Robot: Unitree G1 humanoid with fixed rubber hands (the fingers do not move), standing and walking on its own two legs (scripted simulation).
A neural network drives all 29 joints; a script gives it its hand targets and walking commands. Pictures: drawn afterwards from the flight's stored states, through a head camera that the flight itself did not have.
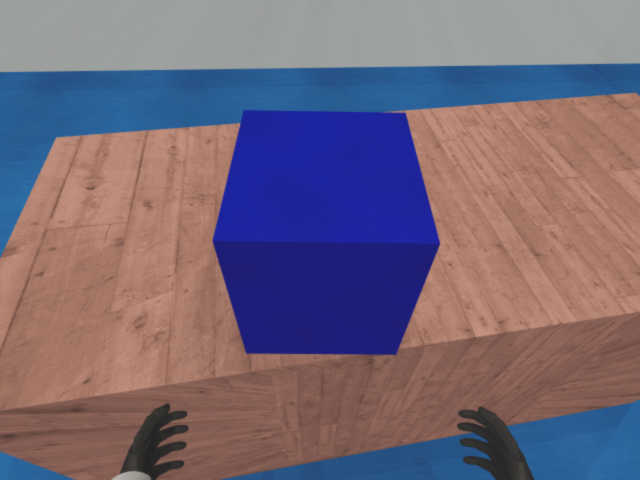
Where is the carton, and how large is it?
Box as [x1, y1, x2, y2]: [213, 110, 439, 354]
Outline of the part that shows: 244,110 216,224 213,243 246,352 395,354 439,244 405,113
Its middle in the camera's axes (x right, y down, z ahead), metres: +0.00 -0.01 +0.56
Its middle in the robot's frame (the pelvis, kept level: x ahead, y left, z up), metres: +0.42 +0.02 +0.05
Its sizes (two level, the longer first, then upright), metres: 0.240 0.226 0.260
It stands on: a pedestal, 0.70 m high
